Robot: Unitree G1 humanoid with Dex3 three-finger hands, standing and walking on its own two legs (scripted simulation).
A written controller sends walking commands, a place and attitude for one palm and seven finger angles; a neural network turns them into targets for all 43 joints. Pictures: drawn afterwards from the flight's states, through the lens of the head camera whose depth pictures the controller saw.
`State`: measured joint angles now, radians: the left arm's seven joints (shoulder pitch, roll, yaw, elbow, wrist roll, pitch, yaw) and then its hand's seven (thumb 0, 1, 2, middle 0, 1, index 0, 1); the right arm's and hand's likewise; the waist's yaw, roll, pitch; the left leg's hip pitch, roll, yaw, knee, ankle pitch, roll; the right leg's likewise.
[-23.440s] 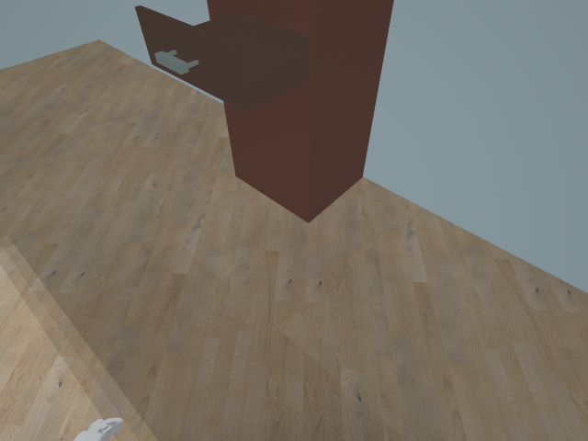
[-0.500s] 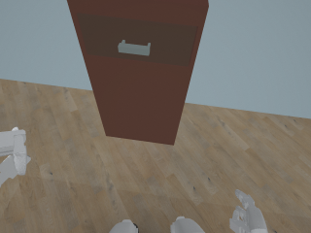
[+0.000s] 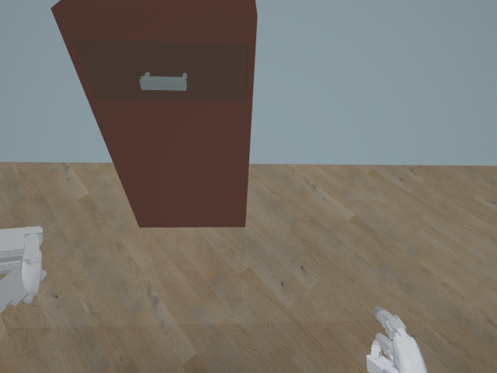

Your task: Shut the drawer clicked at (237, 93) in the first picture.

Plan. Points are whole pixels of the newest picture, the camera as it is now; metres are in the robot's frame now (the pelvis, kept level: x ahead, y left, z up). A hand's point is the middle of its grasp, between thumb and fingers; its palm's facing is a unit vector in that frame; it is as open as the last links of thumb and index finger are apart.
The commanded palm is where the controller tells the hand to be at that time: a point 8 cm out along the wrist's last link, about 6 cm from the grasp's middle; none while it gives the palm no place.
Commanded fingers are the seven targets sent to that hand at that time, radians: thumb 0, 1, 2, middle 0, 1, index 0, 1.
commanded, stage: stop stepping back and stand still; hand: left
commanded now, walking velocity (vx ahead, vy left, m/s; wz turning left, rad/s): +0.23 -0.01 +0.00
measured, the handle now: (165, 79) +0.87 +0.24 +0.03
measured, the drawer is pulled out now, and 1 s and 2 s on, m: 0.00 0.00 0.00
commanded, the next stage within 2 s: let the arm hang, fingers relaxed in 0.50 s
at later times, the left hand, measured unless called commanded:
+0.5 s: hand (12, 324) +0.15 +0.23 +0.18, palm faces +0.35 -0.80 -0.48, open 3.2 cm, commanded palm +0.09 +0.28 +0.18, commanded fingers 0.00 0.90 0.90 -1.40 -1.60 -1.40 -1.60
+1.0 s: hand out of the picture -0.01 +0.21 -0.17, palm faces +0.13 -0.96 -0.23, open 3.6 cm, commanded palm none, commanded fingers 0.00 0.90 0.90 -0.56 -0.69 -0.56 -0.69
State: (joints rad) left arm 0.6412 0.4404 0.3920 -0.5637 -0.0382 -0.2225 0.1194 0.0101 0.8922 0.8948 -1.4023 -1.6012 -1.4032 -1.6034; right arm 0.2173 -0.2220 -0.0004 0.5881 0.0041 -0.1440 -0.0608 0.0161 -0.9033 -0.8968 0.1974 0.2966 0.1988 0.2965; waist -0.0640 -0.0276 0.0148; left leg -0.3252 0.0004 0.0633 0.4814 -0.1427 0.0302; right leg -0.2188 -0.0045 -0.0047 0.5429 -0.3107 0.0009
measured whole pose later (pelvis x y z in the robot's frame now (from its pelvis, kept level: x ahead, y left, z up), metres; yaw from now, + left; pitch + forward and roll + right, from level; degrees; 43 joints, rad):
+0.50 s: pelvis -0.04 +0.00 +0.00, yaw +0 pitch -2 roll +0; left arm 0.61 0.41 0.36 -0.59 -0.01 -0.23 0.14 0.01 0.89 0.90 -1.40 -1.60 -1.40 -1.60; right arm 0.25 -0.15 0.04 0.65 -0.02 -0.11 -0.05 0.02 -0.90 -0.90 0.20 0.30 0.20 0.30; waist -0.02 0.00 0.01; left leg -0.42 0.00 0.02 0.88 -0.39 0.01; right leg -0.28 0.02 -0.08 0.57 -0.24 -0.07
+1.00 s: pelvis -0.04 +0.01 +0.00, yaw +6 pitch -1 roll -1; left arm 0.28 0.22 0.04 0.88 0.02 0.03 0.03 0.01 0.91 0.89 -0.91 -1.17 -0.91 -1.10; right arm 0.26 -0.16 -0.01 0.95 -0.03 0.03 -0.01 0.01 -0.91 -0.90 0.20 0.30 0.20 0.30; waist 0.00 -0.02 0.07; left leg -0.29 0.00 -0.02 0.60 -0.28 0.01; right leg -0.28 0.04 -0.05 0.54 -0.25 -0.04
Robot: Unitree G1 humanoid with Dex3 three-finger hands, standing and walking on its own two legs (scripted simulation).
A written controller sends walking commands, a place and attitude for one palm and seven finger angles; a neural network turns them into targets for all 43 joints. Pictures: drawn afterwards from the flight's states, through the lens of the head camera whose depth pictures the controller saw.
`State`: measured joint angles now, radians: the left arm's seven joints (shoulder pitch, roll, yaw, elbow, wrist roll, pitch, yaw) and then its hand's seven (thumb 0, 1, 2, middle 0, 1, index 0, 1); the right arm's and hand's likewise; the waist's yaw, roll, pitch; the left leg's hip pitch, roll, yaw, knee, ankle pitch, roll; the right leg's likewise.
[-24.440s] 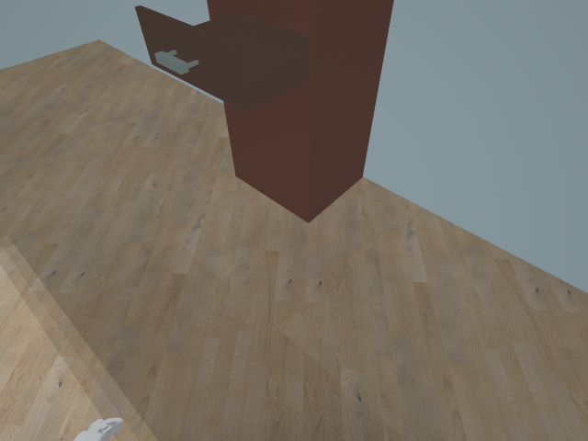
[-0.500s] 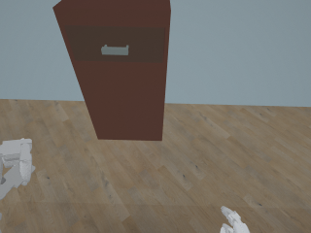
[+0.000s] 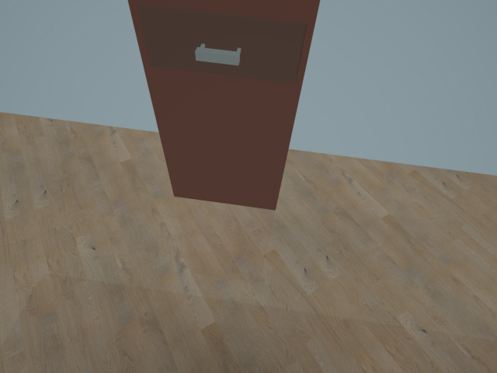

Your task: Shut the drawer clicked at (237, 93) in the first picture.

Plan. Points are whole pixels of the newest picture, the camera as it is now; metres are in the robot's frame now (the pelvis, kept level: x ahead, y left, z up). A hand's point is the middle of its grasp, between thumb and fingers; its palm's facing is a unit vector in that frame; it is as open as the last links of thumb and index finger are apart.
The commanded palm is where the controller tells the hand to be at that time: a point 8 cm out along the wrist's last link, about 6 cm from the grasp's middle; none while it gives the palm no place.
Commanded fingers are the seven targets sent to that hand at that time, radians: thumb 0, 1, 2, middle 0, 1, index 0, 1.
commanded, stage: let the arm hang, fingers relaxed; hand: left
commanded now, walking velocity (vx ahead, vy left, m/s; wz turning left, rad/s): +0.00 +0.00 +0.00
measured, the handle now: (219, 52) +0.92 +0.14 +0.03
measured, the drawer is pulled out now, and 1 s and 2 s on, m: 0.00 0.00 0.00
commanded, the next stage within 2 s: look to check the result in 0.70 s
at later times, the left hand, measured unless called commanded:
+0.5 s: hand out of the picture +0.00 +0.18 -0.16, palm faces +0.00 -0.98 -0.19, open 7.2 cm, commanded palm none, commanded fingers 0.00 0.90 0.90 -0.20 -0.30 -0.20 -0.30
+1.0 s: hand out of the picture +0.01 +0.17 -0.16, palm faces -0.01 -0.98 -0.19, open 7.3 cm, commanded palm none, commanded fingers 0.00 0.90 0.90 -0.20 -0.30 -0.20 -0.30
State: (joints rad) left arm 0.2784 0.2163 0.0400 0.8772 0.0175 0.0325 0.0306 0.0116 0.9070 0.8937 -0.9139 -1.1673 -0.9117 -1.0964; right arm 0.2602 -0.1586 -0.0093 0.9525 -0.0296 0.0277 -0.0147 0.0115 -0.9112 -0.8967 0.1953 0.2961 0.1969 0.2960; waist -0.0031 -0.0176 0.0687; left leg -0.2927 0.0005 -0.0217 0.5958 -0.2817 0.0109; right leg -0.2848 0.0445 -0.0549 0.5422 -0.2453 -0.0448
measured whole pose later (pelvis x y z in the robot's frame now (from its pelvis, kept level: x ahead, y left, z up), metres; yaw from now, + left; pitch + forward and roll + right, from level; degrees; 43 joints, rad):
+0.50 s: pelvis -0.01 +0.02 +0.01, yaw -2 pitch -1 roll +0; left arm 0.28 0.13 0.01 1.13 0.01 0.01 0.03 0.00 0.91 0.90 -0.22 -0.33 -0.22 -0.33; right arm 0.32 -0.12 -0.01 1.12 -0.02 0.01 -0.03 0.01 -0.91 -0.90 0.19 0.30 0.20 0.30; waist -0.01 0.02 0.02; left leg -0.21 -0.03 0.03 0.42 -0.20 0.04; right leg -0.23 0.02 -0.01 0.41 -0.16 -0.02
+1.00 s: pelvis +0.01 +0.01 +0.01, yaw -2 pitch -1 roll +0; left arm 0.27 0.12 0.01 1.15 0.01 0.00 0.04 0.00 0.91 0.90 -0.20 -0.30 -0.20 -0.30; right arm 0.31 -0.12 -0.02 1.14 -0.02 0.00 -0.04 0.01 -0.91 -0.90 0.19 0.30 0.20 0.30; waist -0.02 0.02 0.04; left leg -0.19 -0.01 0.03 0.42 -0.22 0.02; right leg -0.22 0.03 0.00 0.41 -0.18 -0.03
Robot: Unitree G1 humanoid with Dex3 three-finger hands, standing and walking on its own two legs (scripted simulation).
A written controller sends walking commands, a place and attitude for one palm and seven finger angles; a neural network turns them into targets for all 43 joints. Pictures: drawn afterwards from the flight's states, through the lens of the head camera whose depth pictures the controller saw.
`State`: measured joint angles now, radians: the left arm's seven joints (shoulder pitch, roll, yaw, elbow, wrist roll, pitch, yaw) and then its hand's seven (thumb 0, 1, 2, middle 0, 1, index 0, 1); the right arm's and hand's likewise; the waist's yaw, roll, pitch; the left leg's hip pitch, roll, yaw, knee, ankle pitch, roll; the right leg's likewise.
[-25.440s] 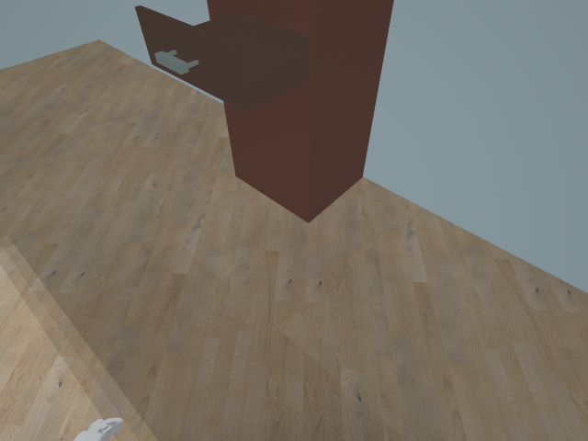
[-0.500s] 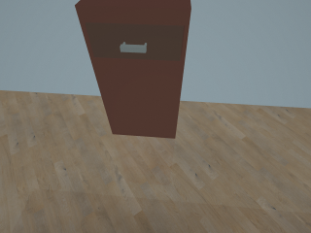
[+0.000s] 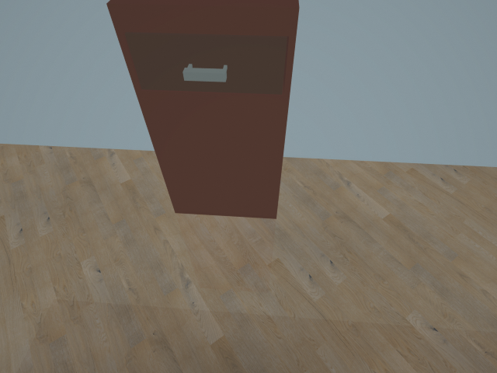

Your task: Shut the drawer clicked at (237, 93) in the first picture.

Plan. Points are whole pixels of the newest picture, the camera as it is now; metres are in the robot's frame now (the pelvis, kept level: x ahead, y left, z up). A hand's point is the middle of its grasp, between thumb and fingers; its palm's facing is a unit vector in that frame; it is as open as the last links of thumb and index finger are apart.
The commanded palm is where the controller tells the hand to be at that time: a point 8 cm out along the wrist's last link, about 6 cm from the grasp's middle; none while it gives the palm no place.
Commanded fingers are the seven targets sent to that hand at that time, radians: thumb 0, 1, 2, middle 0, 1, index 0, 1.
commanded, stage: look to check the result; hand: left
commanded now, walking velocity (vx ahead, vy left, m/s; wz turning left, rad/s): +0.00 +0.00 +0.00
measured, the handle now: (206, 71) +0.91 +0.17 +0.02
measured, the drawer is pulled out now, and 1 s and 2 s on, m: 0.00 0.00 0.00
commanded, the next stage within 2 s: stand and wait in 0.28 s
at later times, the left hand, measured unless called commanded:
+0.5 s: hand out of the picture +0.03 +0.17 -0.17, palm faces +0.02 -0.98 -0.20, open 7.3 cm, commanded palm none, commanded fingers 0.00 0.90 0.90 -0.20 -0.30 -0.20 -0.30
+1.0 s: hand out of the picture +0.05 +0.19 -0.17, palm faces +0.01 -0.97 -0.23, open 7.3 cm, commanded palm none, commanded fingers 0.00 0.90 0.90 -0.20 -0.30 -0.20 -0.30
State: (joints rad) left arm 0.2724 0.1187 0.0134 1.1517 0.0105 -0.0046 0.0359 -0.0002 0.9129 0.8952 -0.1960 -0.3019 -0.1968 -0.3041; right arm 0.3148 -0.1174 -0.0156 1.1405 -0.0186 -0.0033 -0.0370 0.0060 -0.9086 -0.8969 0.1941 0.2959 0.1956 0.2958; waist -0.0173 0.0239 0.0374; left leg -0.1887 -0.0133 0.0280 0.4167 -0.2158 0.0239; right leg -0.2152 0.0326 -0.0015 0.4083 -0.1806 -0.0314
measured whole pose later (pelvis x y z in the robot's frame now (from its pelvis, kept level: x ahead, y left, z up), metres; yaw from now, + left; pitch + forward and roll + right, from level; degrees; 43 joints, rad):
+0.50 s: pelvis +0.01 -0.01 +0.00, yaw +0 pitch -1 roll +0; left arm 0.24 0.15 0.02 1.15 0.01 -0.01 0.03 0.00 0.91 0.90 -0.20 -0.30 -0.20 -0.30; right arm 0.27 -0.15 -0.02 1.14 -0.02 0.00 -0.04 0.01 -0.91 -0.90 0.19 0.30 0.20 0.30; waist -0.02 0.02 0.04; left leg -0.15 0.00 0.02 0.40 -0.23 0.01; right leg -0.17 0.05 -0.01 0.38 -0.19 -0.04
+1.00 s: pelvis +0.02 +0.00 +0.00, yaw +0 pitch -1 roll +0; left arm 0.21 0.19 0.02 1.14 0.01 -0.01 0.03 0.00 0.91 0.90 -0.20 -0.30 -0.20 -0.30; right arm 0.24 -0.18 -0.02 1.15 -0.02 -0.01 -0.03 0.01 -0.91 -0.90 0.20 0.30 0.20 0.30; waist -0.02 0.01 0.04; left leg -0.13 -0.01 0.03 0.38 -0.23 0.02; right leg -0.15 0.04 0.00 0.36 -0.18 -0.03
